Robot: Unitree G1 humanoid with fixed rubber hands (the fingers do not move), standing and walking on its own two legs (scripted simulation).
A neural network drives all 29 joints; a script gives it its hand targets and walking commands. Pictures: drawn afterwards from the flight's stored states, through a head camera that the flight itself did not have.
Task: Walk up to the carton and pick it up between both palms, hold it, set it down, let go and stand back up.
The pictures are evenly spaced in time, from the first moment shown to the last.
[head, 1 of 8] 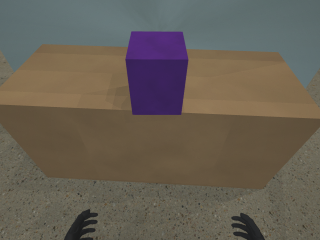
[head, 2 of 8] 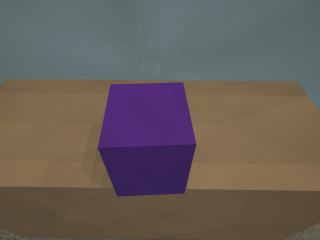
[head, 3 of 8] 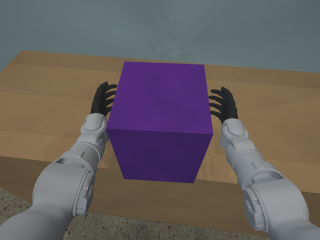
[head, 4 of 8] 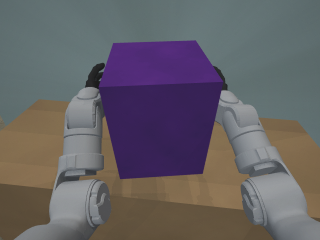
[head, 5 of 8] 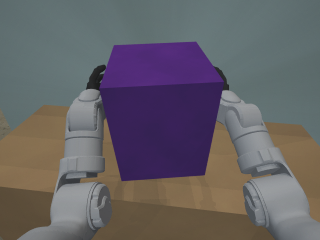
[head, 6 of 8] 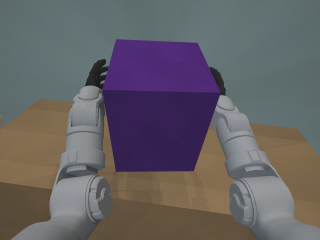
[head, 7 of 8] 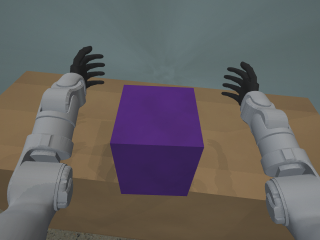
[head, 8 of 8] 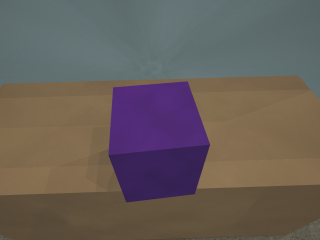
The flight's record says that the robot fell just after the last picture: no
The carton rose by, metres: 0.22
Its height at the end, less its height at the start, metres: +0.00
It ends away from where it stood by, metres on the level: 0.01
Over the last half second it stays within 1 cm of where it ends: yes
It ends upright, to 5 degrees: yes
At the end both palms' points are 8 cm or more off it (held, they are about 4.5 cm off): yes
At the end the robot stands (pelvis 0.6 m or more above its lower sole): yes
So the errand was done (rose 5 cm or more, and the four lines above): yes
